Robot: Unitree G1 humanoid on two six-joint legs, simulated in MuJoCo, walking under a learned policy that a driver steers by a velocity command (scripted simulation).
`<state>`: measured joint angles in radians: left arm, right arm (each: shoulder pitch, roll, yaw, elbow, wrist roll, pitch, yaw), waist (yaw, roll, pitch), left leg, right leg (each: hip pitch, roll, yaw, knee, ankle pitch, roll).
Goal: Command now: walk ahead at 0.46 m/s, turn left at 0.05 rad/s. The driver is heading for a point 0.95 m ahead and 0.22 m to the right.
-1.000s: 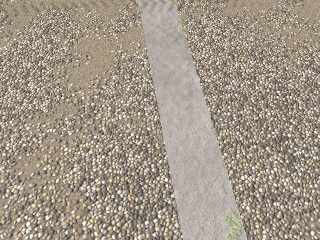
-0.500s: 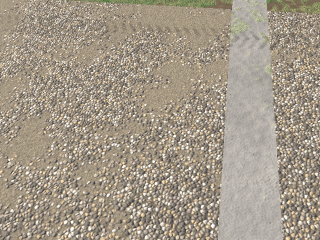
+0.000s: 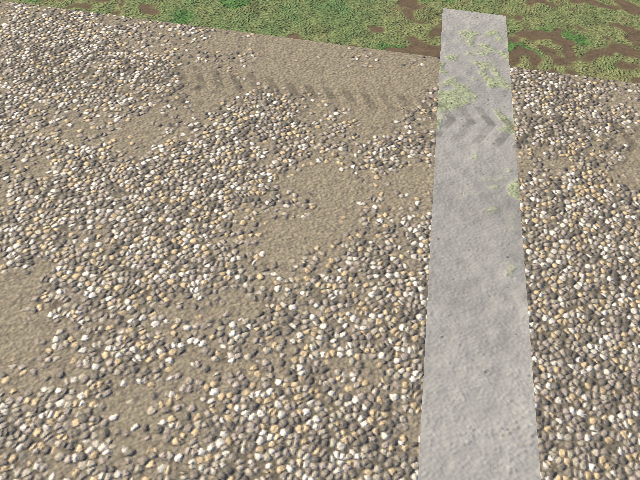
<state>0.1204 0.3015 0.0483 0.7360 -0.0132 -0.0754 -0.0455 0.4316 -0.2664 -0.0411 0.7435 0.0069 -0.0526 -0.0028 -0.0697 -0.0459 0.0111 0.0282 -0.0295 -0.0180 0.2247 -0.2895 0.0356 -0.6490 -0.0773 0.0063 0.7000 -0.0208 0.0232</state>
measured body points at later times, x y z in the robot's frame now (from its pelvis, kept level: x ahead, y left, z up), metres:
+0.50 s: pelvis +0.27 -0.05 +0.00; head +0.29 -0.05 +0.45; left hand +0.30 +0.23 -0.12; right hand +0.46 -0.30 -0.09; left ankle +0.44 +0.13 -0.68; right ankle +0.23 -0.14 -0.74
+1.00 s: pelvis +0.55 +0.01 +0.00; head +0.57 +0.01 +0.45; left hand +0.74 +0.26 -0.11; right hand +0.55 -0.27 -0.12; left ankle +0.52 +0.11 -0.74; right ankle +0.65 -0.18 -0.67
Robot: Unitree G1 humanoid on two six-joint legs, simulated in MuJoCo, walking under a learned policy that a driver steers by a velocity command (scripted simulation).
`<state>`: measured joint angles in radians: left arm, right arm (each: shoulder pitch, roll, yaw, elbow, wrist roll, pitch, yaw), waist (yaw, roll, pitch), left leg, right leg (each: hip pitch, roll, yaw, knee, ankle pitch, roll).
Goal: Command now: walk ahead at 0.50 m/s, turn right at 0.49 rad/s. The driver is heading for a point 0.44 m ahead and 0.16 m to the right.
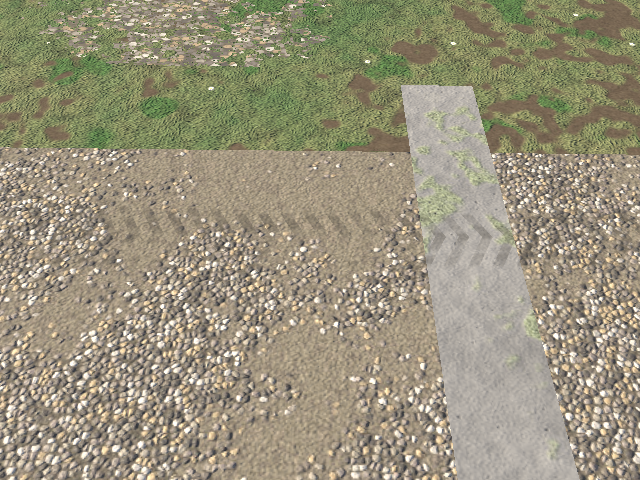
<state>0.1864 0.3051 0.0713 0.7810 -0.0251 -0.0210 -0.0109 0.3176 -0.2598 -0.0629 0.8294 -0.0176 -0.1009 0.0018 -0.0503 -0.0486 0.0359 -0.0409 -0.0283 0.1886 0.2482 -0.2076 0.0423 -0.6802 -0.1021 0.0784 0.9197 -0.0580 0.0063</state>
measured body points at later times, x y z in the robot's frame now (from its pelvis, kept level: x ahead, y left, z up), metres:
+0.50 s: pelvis +0.27 -0.07 +0.00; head +0.31 -0.10 +0.45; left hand +0.42 +0.18 -0.11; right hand +0.39 -0.38 -0.09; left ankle +0.45 +0.08 -0.68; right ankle +0.25 -0.13 -0.75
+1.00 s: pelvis +0.43 -0.08 -0.02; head +0.44 -0.10 +0.43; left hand +0.60 +0.14 -0.14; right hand +0.48 -0.36 -0.14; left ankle +0.54 -0.01 -0.75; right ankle +0.38 -0.22 -0.75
